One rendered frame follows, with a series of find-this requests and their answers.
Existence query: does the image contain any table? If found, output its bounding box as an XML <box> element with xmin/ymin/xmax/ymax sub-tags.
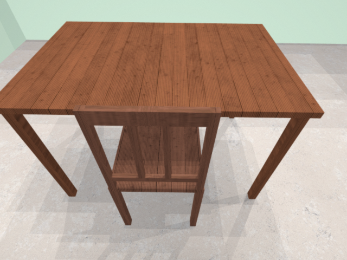
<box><xmin>0</xmin><ymin>21</ymin><xmax>324</xmax><ymax>199</ymax></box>

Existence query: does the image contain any chair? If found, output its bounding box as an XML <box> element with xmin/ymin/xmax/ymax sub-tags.
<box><xmin>73</xmin><ymin>105</ymin><xmax>221</xmax><ymax>226</ymax></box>

